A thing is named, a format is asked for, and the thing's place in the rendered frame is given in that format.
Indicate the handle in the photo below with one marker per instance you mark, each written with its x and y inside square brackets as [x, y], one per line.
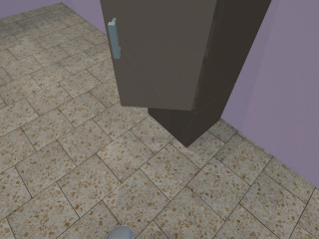
[114, 39]

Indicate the cupboard door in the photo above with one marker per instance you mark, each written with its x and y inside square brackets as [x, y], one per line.
[162, 49]

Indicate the left robot thigh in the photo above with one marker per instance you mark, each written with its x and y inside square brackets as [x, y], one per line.
[121, 232]

